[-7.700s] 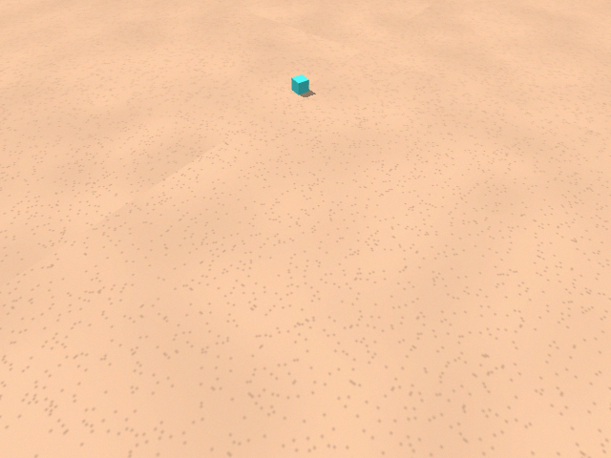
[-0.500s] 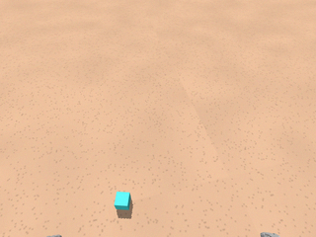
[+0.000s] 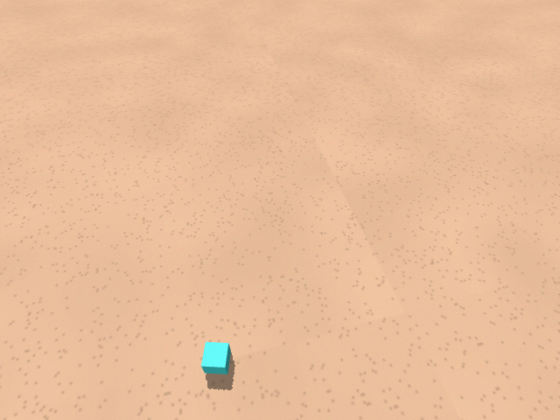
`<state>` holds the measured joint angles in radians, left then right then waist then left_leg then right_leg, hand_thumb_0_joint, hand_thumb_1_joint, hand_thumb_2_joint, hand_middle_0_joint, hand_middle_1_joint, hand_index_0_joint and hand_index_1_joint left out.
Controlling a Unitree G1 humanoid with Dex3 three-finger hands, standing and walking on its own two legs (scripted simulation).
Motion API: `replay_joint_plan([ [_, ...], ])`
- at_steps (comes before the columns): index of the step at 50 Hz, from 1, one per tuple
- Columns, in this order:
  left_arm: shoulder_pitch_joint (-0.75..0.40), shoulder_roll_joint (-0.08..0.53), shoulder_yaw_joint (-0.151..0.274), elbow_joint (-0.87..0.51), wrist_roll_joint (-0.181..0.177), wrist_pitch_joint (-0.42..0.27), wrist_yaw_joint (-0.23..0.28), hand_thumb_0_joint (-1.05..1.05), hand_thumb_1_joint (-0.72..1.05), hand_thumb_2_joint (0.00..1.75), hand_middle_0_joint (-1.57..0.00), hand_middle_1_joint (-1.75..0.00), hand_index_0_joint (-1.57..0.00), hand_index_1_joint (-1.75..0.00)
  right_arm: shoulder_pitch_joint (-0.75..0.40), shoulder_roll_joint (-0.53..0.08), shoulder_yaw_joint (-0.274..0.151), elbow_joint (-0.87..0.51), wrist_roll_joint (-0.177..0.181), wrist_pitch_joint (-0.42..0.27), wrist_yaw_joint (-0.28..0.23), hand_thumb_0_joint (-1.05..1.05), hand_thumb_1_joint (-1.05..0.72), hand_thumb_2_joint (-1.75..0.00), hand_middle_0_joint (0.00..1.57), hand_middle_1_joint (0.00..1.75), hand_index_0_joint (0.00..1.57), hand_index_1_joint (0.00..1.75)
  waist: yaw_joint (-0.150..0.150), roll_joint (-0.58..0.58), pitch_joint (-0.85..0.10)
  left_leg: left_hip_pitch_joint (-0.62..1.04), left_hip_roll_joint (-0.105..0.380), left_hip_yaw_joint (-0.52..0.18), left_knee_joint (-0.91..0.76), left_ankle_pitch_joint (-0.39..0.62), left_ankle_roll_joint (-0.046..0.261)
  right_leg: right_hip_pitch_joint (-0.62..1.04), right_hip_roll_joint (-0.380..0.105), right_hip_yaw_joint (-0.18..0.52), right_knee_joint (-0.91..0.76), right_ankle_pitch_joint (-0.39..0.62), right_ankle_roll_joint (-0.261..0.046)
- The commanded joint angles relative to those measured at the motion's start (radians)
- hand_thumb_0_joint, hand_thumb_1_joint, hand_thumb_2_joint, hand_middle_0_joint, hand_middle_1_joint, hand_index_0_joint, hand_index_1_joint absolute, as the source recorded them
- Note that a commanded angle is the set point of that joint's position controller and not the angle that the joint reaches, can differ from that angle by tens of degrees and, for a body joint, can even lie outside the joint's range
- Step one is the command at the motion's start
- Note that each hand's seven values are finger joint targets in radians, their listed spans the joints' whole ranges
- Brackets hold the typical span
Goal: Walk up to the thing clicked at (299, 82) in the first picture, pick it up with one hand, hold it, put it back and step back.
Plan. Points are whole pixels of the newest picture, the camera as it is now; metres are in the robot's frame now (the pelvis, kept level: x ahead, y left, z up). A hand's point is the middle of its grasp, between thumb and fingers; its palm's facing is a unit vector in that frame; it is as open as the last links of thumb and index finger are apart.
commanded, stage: stand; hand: left
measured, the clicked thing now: (216, 358) +0.44 +0.21 -0.74
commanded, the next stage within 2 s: none
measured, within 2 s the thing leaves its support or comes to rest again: neither
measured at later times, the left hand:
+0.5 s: hand out of the picture +0.06 +0.25 -0.16, palm faces +0.00 -0.94 -0.34, open 7.4 cm
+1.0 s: hand out of the picture +0.07 +0.25 -0.16, palm faces -0.01 -0.94 -0.34, open 7.4 cm
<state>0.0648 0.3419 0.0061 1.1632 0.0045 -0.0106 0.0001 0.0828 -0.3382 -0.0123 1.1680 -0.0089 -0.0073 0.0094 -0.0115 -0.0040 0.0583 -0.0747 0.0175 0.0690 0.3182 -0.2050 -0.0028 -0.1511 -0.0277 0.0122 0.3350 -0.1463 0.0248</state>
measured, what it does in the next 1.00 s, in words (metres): stands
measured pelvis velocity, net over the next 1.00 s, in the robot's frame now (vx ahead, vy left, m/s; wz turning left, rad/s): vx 0.00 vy -0.01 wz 0.03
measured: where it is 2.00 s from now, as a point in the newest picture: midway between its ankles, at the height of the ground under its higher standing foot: outside the picture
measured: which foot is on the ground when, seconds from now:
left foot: down 0.00-1.00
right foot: down 0.00-1.00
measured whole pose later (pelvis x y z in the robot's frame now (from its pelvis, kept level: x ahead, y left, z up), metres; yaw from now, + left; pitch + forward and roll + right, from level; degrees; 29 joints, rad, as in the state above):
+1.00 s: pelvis +0.00 -0.01 +0.00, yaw +2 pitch -2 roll +0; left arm 0.10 0.35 0.00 1.14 0.01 -0.02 0.00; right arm 0.10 -0.34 -0.01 1.15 -0.01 0.00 0.02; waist -0.01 0.00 0.05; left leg -0.08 0.03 0.04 0.31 -0.19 -0.01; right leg -0.14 -0.02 -0.02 0.30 -0.13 0.01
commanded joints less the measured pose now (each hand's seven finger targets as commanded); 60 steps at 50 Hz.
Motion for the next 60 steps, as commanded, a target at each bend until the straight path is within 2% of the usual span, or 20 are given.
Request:
replay_joint_plan([
  [1, -0.036, 0.199, 0.036, -0.057, 0.002, -0.019, 0.011, 0.0, 0.9, 0.9, -0.2, -0.3, -0.2, -0.3, -0.056, -0.222, -0.034, -0.067, 0.0, -0.024, -0.018, 0.0, -0.9, -0.9, 0.2, 0.3, 0.2, 0.3, 0.007, 0.006, -0.121, 0.015, 0.132, -0.104, -0.051, 0.222, 0.017, 0.053, -0.101, 0.074, -0.033, 0.205, -0.033],
  [13, -0.038, 0.207, 0.036, -0.069, 0.003, -0.026, 0.009, 0.0, 0.9, 0.9, -0.2, -0.3, -0.2, -0.3, -0.058, -0.21, -0.034, -0.075, -0.002, -0.024, -0.012, 0.0, -0.9, -0.9, 0.2, 0.3, 0.2, 0.3, 0.004, 0.006, -0.094, -0.005, 0.13, -0.116, -0.071, 0.117, 0.015, 0.043, -0.108, 0.081, -0.069, 0.135, -0.033],
  [17, -0.037, 0.205, 0.035, -0.069, 0.003, -0.023, 0.007, 0.0, 0.9, 0.9, -0.2, -0.3, -0.2, -0.3, -0.054, -0.213, -0.035, -0.075, -0.002, -0.024, -0.012, 0.0, -0.9, -0.9, 0.2, 0.3, 0.2, 0.3, 0.005, 0.01, -0.062, -0.032, 0.128, -0.121, -0.089, 0.048, 0.015, 0.028, -0.105, 0.084, -0.081, 0.078, -0.035],
  [22, -0.028, 0.213, 0.034, -0.071, 0.006, -0.023, 0.006, 0.0, 0.9, 0.9, -0.2, -0.3, -0.2, -0.3, -0.057, -0.21, -0.037, -0.078, -0.004, -0.022, -0.009, 0.0, -0.9, -0.9, 0.2, 0.3, 0.2, 0.3, 0.007, 0.0, -0.069, -0.03, 0.124, -0.123, -0.087, 0.018, 0.013, 0.012, -0.105, 0.083, -0.087, 0.028, -0.036],
  [25, -0.026, 0.216, 0.035, -0.074, 0.007, -0.025, 0.005, 0.0, 0.9, 0.9, -0.2, -0.3, -0.2, -0.3, -0.051, -0.215, -0.037, -0.078, -0.004, -0.024, -0.008, 0.0, -0.9, -0.9, 0.2, 0.3, 0.2, 0.3, 0.006, 0.012, -0.088, -0.037, 0.13, -0.13, -0.09, 0.045, 0.018, 0.043, -0.109, 0.082, -0.078, 0.074, -0.036],
  [40, -0.001, 0.214, 0.027, -0.07, 0.003, -0.024, 0.005, 0.0, 0.9, 0.9, -0.2, -0.3, -0.2, -0.3, -0.027, -0.219, -0.031, -0.069, -0.002, -0.023, -0.009, 0.0, -0.9, -0.9, 0.2, 0.3, 0.2, 0.3, 0.012, -0.003, -0.073, -0.038, 0.123, -0.134, -0.081, 0.054, 0.016, 0.032, -0.107, 0.076, -0.083, 0.042, -0.036],
  [50, -0.009, 0.218, 0.029, -0.072, 0.005, -0.023, 0.007, 0.0, 0.9, 0.9, -0.2, -0.3, -0.2, -0.3, -0.022, -0.221, -0.027, -0.073, -0.002, -0.024, -0.013, 0.0, -0.9, -0.9, 0.2, 0.3, 0.2, 0.3, 0.007, 0.004, -0.086, -0.025, 0.128, -0.127, -0.071, 0.11, 0.015, 0.049, -0.114, 0.076, -0.073, 0.119, -0.038],
  [56, -0.008, 0.217, 0.028, -0.07, 0.005, -0.023, 0.007, 0.0, 0.9, 0.9, -0.2, -0.3, -0.2, -0.3, -0.028, -0.225, -0.026, -0.076, 0.0, -0.024, -0.013, 0.0, -0.9, -0.9, 0.2, 0.3, 0.2, 0.3, 0.012, 0.004, -0.084, -0.019, 0.129, -0.131, -0.074, 0.108, 0.015, 0.045, -0.113, 0.071, -0.08, 0.102, -0.035],
  [60, -0.009, 0.221, 0.029, -0.074, 0.005, -0.023, 0.006, 0.0, 0.9, 0.9, -0.2, -0.3, -0.2, -0.3, -0.021, -0.227, -0.025, -0.078, -0.001, -0.026, -0.014, 0.0, -0.9, -0.9, 0.2, 0.3, 0.2, 0.3, 0.011, 0.005, -0.102, -0.011, 0.133, -0.13, -0.073, 0.149, 0.016, 0.066, -0.116, 0.069, -0.066, 0.143, -0.04],
])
